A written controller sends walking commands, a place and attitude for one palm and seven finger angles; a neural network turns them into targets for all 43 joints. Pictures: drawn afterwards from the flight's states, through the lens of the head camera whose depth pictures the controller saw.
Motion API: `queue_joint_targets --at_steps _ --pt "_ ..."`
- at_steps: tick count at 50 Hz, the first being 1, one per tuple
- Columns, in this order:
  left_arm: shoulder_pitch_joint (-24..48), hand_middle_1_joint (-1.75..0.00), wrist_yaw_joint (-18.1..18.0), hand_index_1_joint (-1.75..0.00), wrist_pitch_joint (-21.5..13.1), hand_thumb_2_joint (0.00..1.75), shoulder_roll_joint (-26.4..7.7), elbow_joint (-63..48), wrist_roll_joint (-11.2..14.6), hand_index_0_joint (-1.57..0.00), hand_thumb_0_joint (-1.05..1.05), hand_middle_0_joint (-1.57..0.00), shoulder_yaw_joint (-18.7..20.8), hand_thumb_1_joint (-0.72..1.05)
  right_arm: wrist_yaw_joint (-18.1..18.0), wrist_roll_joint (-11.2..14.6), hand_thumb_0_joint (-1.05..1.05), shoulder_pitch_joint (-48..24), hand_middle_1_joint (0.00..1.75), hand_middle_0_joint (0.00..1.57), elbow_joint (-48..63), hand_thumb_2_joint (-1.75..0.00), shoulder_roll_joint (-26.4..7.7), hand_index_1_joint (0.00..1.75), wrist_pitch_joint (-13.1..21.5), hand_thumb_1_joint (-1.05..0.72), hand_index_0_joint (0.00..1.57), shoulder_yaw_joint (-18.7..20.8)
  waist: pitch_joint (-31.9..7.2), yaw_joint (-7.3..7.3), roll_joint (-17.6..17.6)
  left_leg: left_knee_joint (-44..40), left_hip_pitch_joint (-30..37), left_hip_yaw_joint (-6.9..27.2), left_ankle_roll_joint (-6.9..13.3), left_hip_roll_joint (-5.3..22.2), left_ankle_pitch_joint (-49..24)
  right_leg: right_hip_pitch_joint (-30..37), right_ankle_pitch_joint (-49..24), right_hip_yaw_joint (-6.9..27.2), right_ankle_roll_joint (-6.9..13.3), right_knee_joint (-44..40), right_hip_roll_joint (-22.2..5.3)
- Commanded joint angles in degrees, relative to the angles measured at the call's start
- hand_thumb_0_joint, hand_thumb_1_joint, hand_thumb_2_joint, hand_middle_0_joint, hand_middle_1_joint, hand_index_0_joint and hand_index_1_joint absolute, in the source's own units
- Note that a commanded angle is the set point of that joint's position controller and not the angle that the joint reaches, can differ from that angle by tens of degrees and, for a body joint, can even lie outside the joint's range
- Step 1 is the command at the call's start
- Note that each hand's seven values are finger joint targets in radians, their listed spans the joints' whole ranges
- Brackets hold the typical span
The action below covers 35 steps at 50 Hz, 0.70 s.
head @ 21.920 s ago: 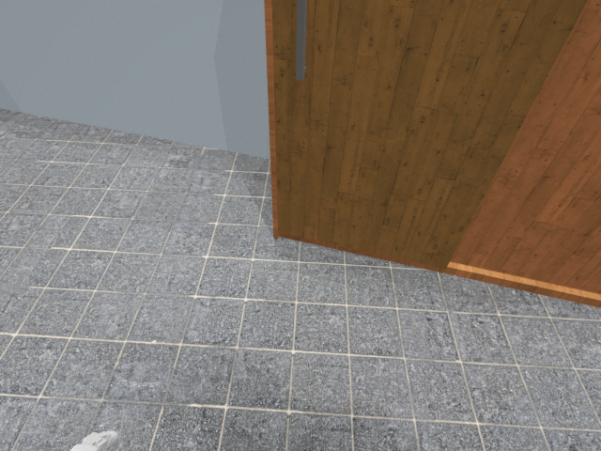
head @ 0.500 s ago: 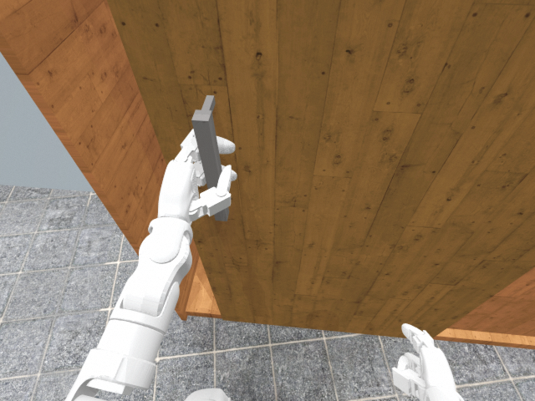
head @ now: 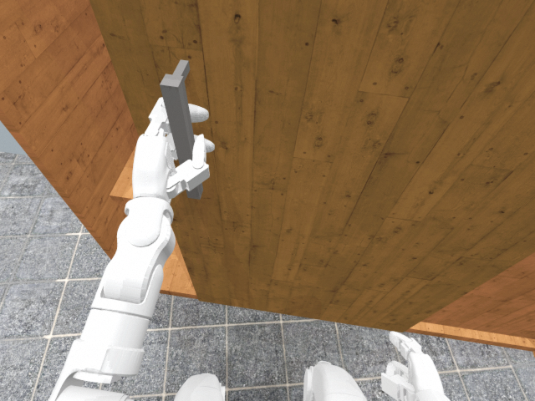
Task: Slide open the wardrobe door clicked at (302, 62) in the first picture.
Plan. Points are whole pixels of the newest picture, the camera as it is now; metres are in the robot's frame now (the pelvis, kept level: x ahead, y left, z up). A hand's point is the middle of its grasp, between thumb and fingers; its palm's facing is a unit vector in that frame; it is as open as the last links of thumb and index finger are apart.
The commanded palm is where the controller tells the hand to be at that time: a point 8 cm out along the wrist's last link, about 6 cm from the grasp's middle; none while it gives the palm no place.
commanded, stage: step sideways, sliding the door along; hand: left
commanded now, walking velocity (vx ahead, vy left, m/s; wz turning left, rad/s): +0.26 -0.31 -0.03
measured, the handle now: (189, 138) +0.41 +0.17 +0.14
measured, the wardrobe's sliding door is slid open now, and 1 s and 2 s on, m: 0.21 0.59 0.63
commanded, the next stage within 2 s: stop walking and hold the door there in 1.80 s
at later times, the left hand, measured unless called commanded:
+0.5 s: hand (335, 185) +0.36 -0.03 +0.14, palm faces +0.09 -0.99 -0.05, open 5.8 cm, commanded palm +0.34 -0.01 +0.14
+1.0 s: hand (490, 208) +0.36 -0.23 +0.15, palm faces -0.06 -1.00 -0.08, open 6.0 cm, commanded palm +0.34 -0.19 +0.14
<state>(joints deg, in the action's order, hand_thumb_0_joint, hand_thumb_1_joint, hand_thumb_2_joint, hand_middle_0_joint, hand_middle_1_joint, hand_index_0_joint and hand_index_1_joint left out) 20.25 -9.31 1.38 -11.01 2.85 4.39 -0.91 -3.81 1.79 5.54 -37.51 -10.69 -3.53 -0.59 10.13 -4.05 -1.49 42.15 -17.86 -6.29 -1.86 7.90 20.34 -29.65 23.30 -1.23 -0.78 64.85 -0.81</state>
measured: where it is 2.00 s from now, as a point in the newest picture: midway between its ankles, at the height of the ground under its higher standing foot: outside the picture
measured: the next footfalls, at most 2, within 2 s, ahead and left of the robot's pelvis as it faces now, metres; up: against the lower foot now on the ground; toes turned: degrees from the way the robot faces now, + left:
right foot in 0.20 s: +0.10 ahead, -0.25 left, +0.00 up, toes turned -2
left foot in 0.36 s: +0.07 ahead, +0.00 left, +0.00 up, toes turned +14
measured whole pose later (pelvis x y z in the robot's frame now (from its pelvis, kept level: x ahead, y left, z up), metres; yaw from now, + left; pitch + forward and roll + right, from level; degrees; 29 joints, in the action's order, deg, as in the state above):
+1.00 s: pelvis +0.01 -0.31 +0.01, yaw -1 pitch -2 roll -2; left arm 12.9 -6.3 -0.3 -9.7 -2.5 3.0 -6.7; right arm -2.6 1.2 5.1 -34.4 -10.8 -4.6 0.0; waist 7.5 -1.6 0.1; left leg 36.5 -16.1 -9.8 -1.8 9.8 18.1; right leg -29.0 23.1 -1.2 -1.8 61.3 -0.2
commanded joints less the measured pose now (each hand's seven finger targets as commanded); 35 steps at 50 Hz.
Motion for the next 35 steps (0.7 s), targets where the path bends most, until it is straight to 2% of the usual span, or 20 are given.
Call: queue_joint_targets --at_steps 1,4,7,8,9,10,11,13,16,17,18,19,20,22,24,27,31,33,34,35 --pt "27.4 -1.4 4.3 -1.4 -7.2 0.9 3.9 -20.6 -1.5 -0.45 0.0 -0.45 -10.2 0.9 0.3 -0.5 0.0 -6.3 0.3 0.2 10.1 -0.9 -8.3 0.3 3.9 -0.9 0.2 2.6 -22.3 3.99 17.8 -19.9 18.8 14.7 9.5 17.2 -26.8 -5.4 -2.7 3.3 -0.4 -4.0 -4.7" --pt "25.1 -1.4 4.5 -1.4 -6.6 0.9 5.4 -19.5 -1.2 -0.45 0.0 -0.45 -11.3 0.9 0.3 0.2 0.0 -4.5 0.3 0.2 11.7 -0.9 -8.7 0.3 4.5 -0.9 0.2 3.0 -23.7 4.64 19.3 -18.2 16.6 5.3 6.6 13.6 -30.6 6.4 -2.9 -2.1 -0.4 -18.0 -2.5" --pt "23.9 -1.4 4.0 -1.4 -7.2 0.9 5.4 -19.7 -1.1 -0.45 0.0 -0.45 -11.0 0.9 0.7 1.0 0.0 -4.5 0.3 0.2 13.2 -0.9 -8.1 0.3 5.0 -0.9 0.2 3.0 -27.1 4.17 14.9 -10.7 15.3 4.7 4.3 11.6 -30.5 18.0 -7.3 -5.4 -0.3 -32.5 0.3" --pt "23.8 -1.4 3.7 -1.4 -7.1 0.9 4.7 -20.8 -1.4 -0.45 0.0 -0.45 -10.8 0.9 0.7 1.6 0.0 -4.5 0.3 0.2 13.5 -0.9 -7.4 0.3 5.1 -0.9 0.2 2.7 -28.0 3.78 7.5 -5.2 10.4 3.5 2.7 8.1 -22.9 24.9 -14.4 -4.6 0.4 -39.1 -0.8" --pt "23.1 -1.4 2.9 -1.4 -6.7 0.9 3.4 -20.8 -1.9 -0.45 0.0 -0.45 -10.6 0.9 0.6 2.3 0.0 -3.9 0.3 0.2 13.0 -0.9 -5.9 0.3 5.5 -0.9 0.2 2.2 -28.4 4.31 -4.8 2.3 3.0 1.2 0.8 2.5 -11.5 30.3 -24.2 1.6 3.1 -41.7 -6.7" --pt "21.8 -1.4 2.2 -1.4 -6.5 0.9 0.4 -22.2 -2.0 -0.45 0.0 -0.45 -9.0 0.9 0.4 1.9 0.0 -7.1 0.3 0.2 13.9 -0.9 -4.2 0.3 5.7 -0.9 0.2 1.6 -28.5 2.8 -19.2 14.2 -8.9 0.5 -0.6 -3.7 11.8 34.5 -41.5 13.5 8.1 -42.2 -16.2" --pt "21.0 -1.4 1.8 -1.4 -6.6 0.9 -0.3 -24.1 -2.0 -0.45 0.0 -0.45 -8.4 0.9 0.0 0.8 0.0 -8.6 0.3 0.2 12.7 -0.9 -4.0 0.3 6.9 -0.9 0.2 1.3 -28.0 1.22 -18.2 22.9 -10.8 3.0 -0.5 -5.6 19.1 31.7 -50.2 15.4 10.6 -41.1 -19.2" --pt "22.4 -1.4 2.1 -1.4 -7.6 0.9 3.4 -26.9 -2.1 -0.45 0.0 -0.45 -11.9 0.9 -0.2 0.5 0.0 -6.2 0.3 0.2 10.5 -0.9 -4.7 0.3 6.8 -0.9 0.2 2.5 -27.8 2.79 -16.1 22.6 -11.5 3.5 -0.2 -4.1 17.4 34.0 -56.7 12.3 11.8 -35.5 -17.0" --pt "23.5 -1.4 2.1 -1.4 -9.3 0.9 6.2 -25.7 -1.6 -0.45 0.0 -0.45 -12.7 0.9 -0.1 -0.1 0.0 -4.6 0.3 0.2 9.0 -0.9 -4.9 0.3 4.8 -0.9 0.2 2.4 -28.4 6.32 -8.6 -9.9 3.3 0.5 0.1 -2.9 -2.9 28.5 -54.3 2.0 8.1 -22.6 -11.8" --pt "22.9 -1.4 2.9 -1.4 -10.2 0.9 5.0 -25.9 -1.2 -0.45 0.0 -0.45 -11.7 0.9 -0.2 -0.6 0.0 -4.5 0.3 0.2 9.6 -0.9 -6.7 0.3 4.2 -0.9 0.2 3.5 -29.2 7.31 -0.1 -16.4 20.1 5.8 2.6 3.2 -25.0 13.1 -38.5 -2.0 3.4 -14.3 -7.6" --pt "20.6 -1.4 3.8 -1.4 -10.4 0.9 5.7 -26.3 -0.8 -0.45 0.0 -0.45 -12.3 0.9 0.1 -1.1 0.0 -5.2 0.3 0.2 11.8 -0.9 -9.8 0.3 3.6 -0.9 0.2 4.8 -29.7 5.79 17.3 -16.5 31.5 26.8 10.0 21.4 -58.8 -5.5 1.6 -1.6 -1.4 -1.7 -0.2" --pt "17.5 -1.4 3.8 -1.4 -9.5 0.9 5.5 -22.2 -2.3 -0.45 0.0 -0.45 -11.7 0.9 1.0 -0.1 0.0 -5.8 0.3 0.2 13.6 -0.9 -9.7 0.3 2.7 -0.9 0.2 3.8 -30.4 3.95 14.6 -16.0 29.7 31.4 13.1 25.8 -60.8 -5.4 10.9 5.1 -0.9 6.7 -2.2" --pt "17.0 -1.4 4.5 -1.4 -8.7 0.9 5.9 -20.1 -1.8 -0.45 0.0 -0.45 -10.7 0.9 2.1 0.8 0.0 -9.1 0.3 0.2 14.5 -0.9 -11.5 0.3 2.4 -0.9 0.2 4.2 -29.8 3.36 6.0 -19.0 24.3 28.2 14.8 26.5 -40.7 -5.9 6.6 8.4 -0.9 9.6 -2.6" --pt "22.1 -1.4 4.8 -1.4 -9.7 0.9 4.7 -27.1 -2.3 -0.45 0.0 -0.45 -11.0 0.9 1.4 -0.6 0.0 -8.9 0.3 0.2 13.3 -0.9 -8.7 0.3 3.0 -0.9 0.2 3.5 -23.4 4.08 10.5 -19.0 20.2 18.3 12.6 23.1 -36.6 -8.8 2.7 6.3 -1.4 6.7 -5.0" --pt "22.2 -1.4 4.8 -1.4 -9.1 0.9 4.2 -27.7 -2.0 -0.45 0.0 -0.45 -11.2 0.9 1.8 -0.8 0.0 -8.5 0.3 0.2 13.4 -0.9 -8.9 0.3 3.4 -0.9 0.2 3.5 -22.3 3.37 17.9 -19.0 19.1 9.8 9.3 19.2 -35.4 -5.1 0.2 4.2 -1.6 -0.8 -5.1" --pt "16.2 -1.4 5.0 -1.4 -8.4 0.9 3.8 -23.8 -1.6 -0.45 0.0 -0.45 -9.9 0.9 1.7 -0.5 0.0 -6.3 0.3 0.2 14.2 -0.9 -7.9 0.3 3.6 -0.9 0.2 3.5 -24.4 4.04 20.4 -17.0 17.7 1.9 5.9 16.4 -39.4 6.4 -0.7 -0.5 -1.3 -18.4 -2.6" --pt "13.1 -1.4 4.3 -1.4 -8.9 0.9 0.4 -25.1 -2.6 -0.45 0.0 -0.45 -6.6 0.9 1.3 1.0 0.0 -5.7 0.3 0.2 15.3 -0.9 -6.3 0.3 4.7 -0.9 0.2 3.4 -27.4 3.72 5.2 -3.4 13.5 0.3 1.6 10.1 -28.0 21.3 -16.9 -3.7 -0.5 -39.3 -0.2" --pt "11.2 -1.4 3.2 -1.4 -9.0 0.9 -7.5 -28.7 -2.8 -0.45 0.0 -0.45 -1.4 0.9 0.7 1.0 0.0 -9.8 0.3 0.2 16.7 -0.9 -2.3 0.3 6.1 -0.9 0.2 1.6 -29.3 1.23 -24.7 20.6 -8.1 -1.4 -0.6 -4.8 19.4 30.9 -56.9 17.4 9.2 -40.9 -16.3" --pt "5.7 -1.4 2.4 -1.4 -7.9 0.9 -8.9 -25.6 -3.1 -0.45 0.0 -0.45 0.7 0.9 0.1 -0.3 0.0 -10.5 0.3 0.2 14.8 -0.9 -2.7 0.3 7.7 -0.9 0.2 0.7 -28.8 -0.12 -19.4 26.7 -7.5 3.9 0.9 -5.1 22.0 24.7 -60.4 18.5 11.1 -40.6 -20.0" --pt "8.1 -1.4 2.6 -1.4 -8.3 0.9 -4.9 -31.3 -3.0 -0.45 0.0 -0.45 -3.8 0.9 0.2 -0.9 0.0 -9.1 0.3 0.2 13.9 -0.9 -1.2 0.3 7.9 -0.9 0.2 -0.1 -28.0 0.83 -14.3 26.4 -7.3 4.1 -0.4 -3.4 20.6 22.9 -58.4 15.2 11.1 -38.2 -18.9"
